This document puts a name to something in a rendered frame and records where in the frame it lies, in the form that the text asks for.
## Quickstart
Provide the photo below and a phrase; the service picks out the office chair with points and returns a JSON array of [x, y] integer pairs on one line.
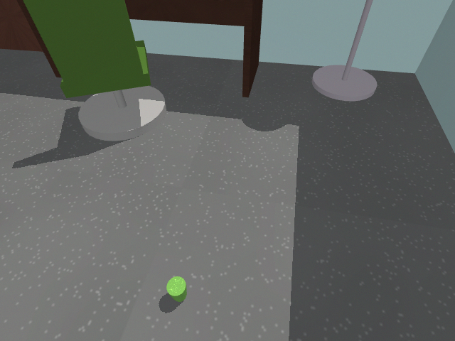
[[92, 45]]

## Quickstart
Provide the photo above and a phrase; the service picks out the coat stand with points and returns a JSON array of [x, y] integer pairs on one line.
[[343, 82]]

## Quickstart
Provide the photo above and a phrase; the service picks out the cup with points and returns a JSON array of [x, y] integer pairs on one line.
[[176, 288]]

